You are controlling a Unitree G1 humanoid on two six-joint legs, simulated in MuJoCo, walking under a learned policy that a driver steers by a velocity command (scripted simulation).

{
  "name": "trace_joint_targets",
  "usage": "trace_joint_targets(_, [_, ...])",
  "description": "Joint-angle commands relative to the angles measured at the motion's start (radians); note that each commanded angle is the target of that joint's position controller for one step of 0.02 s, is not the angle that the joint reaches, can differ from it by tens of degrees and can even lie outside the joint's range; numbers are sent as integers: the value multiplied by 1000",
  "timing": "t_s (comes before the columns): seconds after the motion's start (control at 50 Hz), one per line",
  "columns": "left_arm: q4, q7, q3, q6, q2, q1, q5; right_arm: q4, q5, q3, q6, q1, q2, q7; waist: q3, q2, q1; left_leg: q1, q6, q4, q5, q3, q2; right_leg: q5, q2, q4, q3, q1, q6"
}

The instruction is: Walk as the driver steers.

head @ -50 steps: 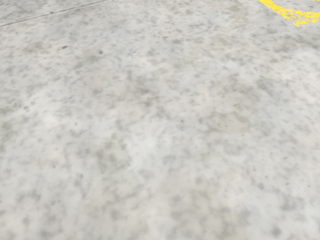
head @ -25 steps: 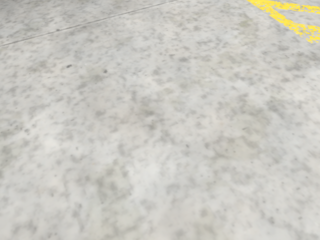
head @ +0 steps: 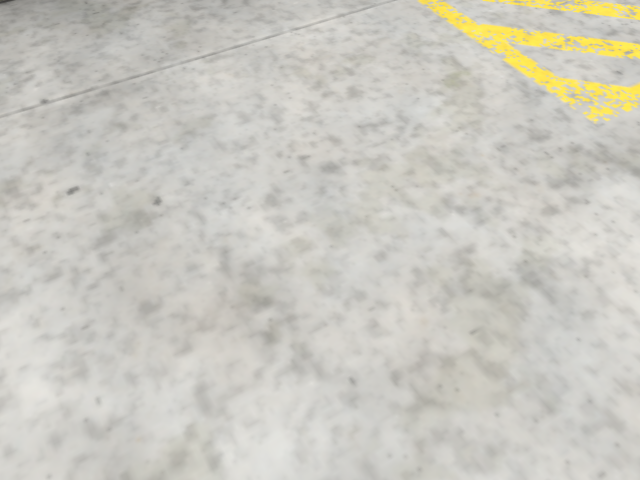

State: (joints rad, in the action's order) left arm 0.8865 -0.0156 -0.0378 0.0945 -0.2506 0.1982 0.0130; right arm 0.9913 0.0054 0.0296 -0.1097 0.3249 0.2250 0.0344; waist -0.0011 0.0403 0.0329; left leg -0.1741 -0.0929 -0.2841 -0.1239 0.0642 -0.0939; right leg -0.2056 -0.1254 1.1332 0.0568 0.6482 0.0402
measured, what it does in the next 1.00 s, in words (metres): walks ahead: right foot, then left foot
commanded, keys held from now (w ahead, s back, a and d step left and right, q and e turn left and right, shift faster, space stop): w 1.00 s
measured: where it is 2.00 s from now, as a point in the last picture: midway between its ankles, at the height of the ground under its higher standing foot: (328, 268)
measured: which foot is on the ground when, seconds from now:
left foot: down 0.00-0.32, up 0.34-0.84, down 0.86-1.00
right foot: up 0.00-0.28, down 0.30-0.86, up 0.88-1.00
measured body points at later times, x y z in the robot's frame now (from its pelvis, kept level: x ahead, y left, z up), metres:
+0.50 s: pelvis +0.27 -0.08 +0.00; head +0.29 -0.10 +0.45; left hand +0.33 +0.18 -0.12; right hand +0.36 -0.35 -0.14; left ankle +0.27 +0.08 -0.66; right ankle +0.29 -0.16 -0.74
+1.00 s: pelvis +0.55 -0.01 -0.01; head +0.57 +0.00 +0.44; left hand +0.57 +0.25 -0.15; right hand +0.67 -0.27 -0.13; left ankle +0.61 +0.07 -0.74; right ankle +0.44 -0.16 -0.65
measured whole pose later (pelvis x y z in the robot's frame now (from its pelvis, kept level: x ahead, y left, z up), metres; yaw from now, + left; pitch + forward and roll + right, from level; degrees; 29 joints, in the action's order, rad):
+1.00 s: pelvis +0.55 -0.01 -0.01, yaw +1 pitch +2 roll +0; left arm 0.97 0.00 -0.05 0.10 -0.25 0.30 0.02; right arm 0.90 0.00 0.05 -0.10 0.17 0.24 0.04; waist -0.03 0.02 0.00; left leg -0.35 -0.07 -0.47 -0.15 0.06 -0.04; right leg -0.37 -0.04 1.18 0.03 0.39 0.05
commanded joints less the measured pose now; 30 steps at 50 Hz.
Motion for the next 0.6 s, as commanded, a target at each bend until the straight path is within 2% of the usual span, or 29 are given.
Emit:
trace_joint_targets(0.02, [-43, -6, -12, -6, -42, 33, -12, -56, -2, 21, -16, -39, 133, -20, -53, -77, -46, -93, -172, 202, 66, -217, 284, 152, -43, -145, 3, 31, -28])
trace_joint_targets(0.1, [-83, 5, -6, 5, -29, -125, -4, -39, -17, 26, -4, 39, 160, -34, -54, -79, 10, -10, -127, 186, 81, -167, 267, 302, 1, -424, -34, 3, -36])
trace_joint_targets(0.16, [-110, 21, -2, 8, -32, -213, 7, -17, -25, 29, 6, 94, 168, -34, -71, -89, 45, 72, -121, 154, 57, -166, 293, 285, 23, -525, -48, -5, -37])
trace_joint_targets(0.2, [-132, 35, -2, 14, -40, -251, 10, -5, -26, 31, 16, 114, 169, -36, -82, -95, 49, 142, -113, 117, 56, -179, 324, 226, 31, -574, -44, 2, -18])
trace_joint_targets(0.24, [-140, 46, -8, 23, -61, -234, 10, -3, -27, 37, 27, 106, 181, -39, -71, -107, 26, 188, -98, 65, 98, -193, 350, 147, 46, -616, -51, -46, 10])
trace_joint_targets(0.26, [-131, 48, -16, 27, -77, -188, 9, -6, -26, 40, 32, 89, 189, -39, -48, -118, -6, 192, -86, 13, 192, -187, 348, 118, 66, -635, -69, -122, 26])
trace_joint_targets(0.28, [-100, 46, -34, 30, -107, -80, 7, -12, -24, 37, 37, 67, 184, -39, 12, -115, -66, 178, -65, -113, 359, -153, 310, 106, 100, -658, -96, -270, 48])
trace_joint_targets(0.3, [-45, 39, -62, 32, -169, 113, 5, -27, -12, 23, 39, 57, 150, -39, 138, -81, -143, 74, -33, -351, 398, -100, 249, 129, 64, -640, -52, -536, 91])
trace_joint_targets(0.32, [-19, 33, -90, 28, -286, 275, -16, -56, 0, -8, 23, 129, 58, -34, 306, 126, -151, -290, 37, -758, 80, -19, 117, 92, -194, -658, 324, -940, 222])
trace_joint_targets(0.34, [-4, 39, -80, 23, -249, 310, -12, -42, -19, -19, -4, 166, 29, -27, 392, 261, -141, -521, 52, -973, -422, -122, 30, -30, -296, -820, 680, -1068, 309])
trace_joint_targets(0.36, [-17, 41, -56, 25, -172, 236, -6, -56, -42, 10, -22, 89, 145, -24, 262, 161, -135, -616, 29, -1063, -384, -187, 99, -65, -261, -836, 585, -962, 256])
trace_joint_targets(0.38, [-41, 40, -42, 23, -129, 141, -5, -80, -50, 15, -27, 9, 165, -24, 164, 96, -109, -617, 16, -1046, -288, -160, 155, -1, -223, -848, 426, -820, 216])
trace_joint_targets(0.4, [-53, 45, -31, 22, -101, 64, -9, -85, -39, 18, -22, -30, 152, -30, 94, 22, -77, -572, 21, -983, -208, -138, 194, 83, -176, -886, 315, -678, 196])
trace_joint_targets(0.42, [-57, 49, -23, 25, -74, 28, -13, -85, -25, 26, -9, -33, 142, -36, 57, 24, -46, -518, 26, -915, -155, -140, 225, 130, -134, -921, 237, -587, 177])
trace_joint_targets(0.44, [-48, 53, -20, 25, -63, 22, -18, -81, -23, 25, 6, -14, 118, -36, 43, 39, -25, -467, 32, -884, -124, -136, 235, 154, -110, -951, 191, -530, 171])
trace_joint_targets(0.46, [-35, 54, -22, 28, -67, 39, -18, -75, -21, 23, 17, 2, 95, -37, 36, 39, -16, -445, 38, -865, -107, -126, 235, 201, -98, -969, 159, -501, 178])
trace_joint_targets(0.5, [-11, 47, -29, 31, -95, 77, -18, -88, -18, 26, 29, -21, 89, -40, 10, 23, -7, -483, 53, -809, -52, -120, 239, 288, -92, -991, 108, -491, 190])
trace_joint_targets(0.56, [13, 29, -33, 23, -111, 128, -17, -129, -10, 30, 30, -140, 86, -40, -19, 10, -30, -568, 72, -647, 78, -116, 240, 334, -90, -1008, 67, -531, 185])
trace_joint_targets(0.6, [23, 20, -32, 16, -115, 150, -13, -149, -11, 27, 26, -209, 74, -35, -31, 18, -49, -554, 74, -521, 169, -103, 228, 308, -71, -1018, 31, -536, 167])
